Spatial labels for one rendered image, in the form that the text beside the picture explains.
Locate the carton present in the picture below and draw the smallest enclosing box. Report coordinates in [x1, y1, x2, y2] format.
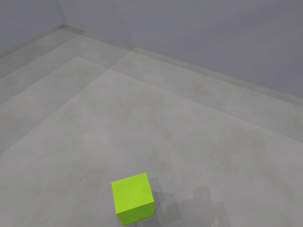
[111, 172, 154, 226]

